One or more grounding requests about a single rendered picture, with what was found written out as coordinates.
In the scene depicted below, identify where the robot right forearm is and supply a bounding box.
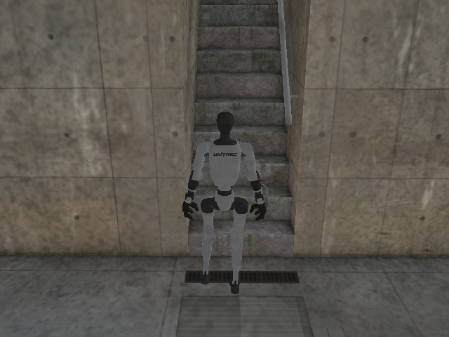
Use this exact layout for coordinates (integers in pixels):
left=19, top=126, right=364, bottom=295
left=250, top=171, right=264, bottom=204

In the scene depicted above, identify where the left robot hand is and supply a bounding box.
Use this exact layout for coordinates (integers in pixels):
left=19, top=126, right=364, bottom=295
left=182, top=201, right=199, bottom=219

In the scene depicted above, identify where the robot left forearm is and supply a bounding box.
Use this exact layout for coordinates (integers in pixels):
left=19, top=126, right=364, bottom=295
left=184, top=170, right=199, bottom=204

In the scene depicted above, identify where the robot right thigh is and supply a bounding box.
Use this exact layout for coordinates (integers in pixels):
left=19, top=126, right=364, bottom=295
left=231, top=197, right=248, bottom=248

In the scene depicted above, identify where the left robot upper arm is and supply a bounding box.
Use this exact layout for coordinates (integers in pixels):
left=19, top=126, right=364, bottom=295
left=192, top=142, right=210, bottom=181

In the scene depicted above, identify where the right robot hand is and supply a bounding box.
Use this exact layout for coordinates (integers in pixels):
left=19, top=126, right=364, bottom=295
left=250, top=203, right=267, bottom=221

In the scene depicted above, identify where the right robot shin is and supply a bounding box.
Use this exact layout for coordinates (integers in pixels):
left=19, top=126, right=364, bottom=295
left=232, top=235, right=243, bottom=284

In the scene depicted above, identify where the right robot upper arm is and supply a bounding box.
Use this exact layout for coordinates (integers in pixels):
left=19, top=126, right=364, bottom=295
left=240, top=142, right=258, bottom=182

